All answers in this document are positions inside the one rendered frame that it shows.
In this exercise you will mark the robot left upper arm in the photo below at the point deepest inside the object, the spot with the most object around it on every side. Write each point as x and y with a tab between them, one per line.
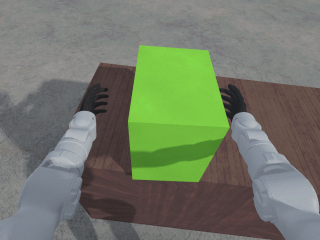
50	197

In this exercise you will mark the carton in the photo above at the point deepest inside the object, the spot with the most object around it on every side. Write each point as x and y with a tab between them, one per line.
177	118

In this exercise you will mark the left robot hand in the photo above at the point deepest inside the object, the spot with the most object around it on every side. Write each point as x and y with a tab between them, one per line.
89	103

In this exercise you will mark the left robot forearm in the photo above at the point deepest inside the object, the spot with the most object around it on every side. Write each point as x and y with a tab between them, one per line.
72	150

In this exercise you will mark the pedestal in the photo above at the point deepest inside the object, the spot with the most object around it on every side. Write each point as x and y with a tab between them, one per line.
222	201

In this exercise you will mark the right robot hand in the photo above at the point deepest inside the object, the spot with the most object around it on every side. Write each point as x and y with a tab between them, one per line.
236	101

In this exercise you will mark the robot right upper arm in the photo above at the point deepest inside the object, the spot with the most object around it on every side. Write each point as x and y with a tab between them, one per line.
286	200

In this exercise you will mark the right robot forearm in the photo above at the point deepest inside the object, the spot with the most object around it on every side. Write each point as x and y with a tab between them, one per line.
258	152

